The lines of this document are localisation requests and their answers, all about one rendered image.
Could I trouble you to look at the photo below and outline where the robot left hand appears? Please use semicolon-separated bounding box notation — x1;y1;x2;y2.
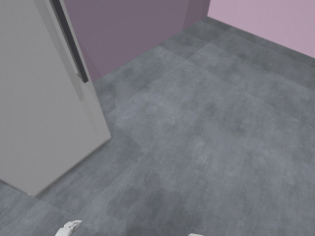
55;220;83;236

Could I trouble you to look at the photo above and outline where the fridge door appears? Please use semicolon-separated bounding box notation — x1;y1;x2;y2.
0;0;110;196

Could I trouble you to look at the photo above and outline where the handle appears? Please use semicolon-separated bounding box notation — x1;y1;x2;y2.
49;0;89;83

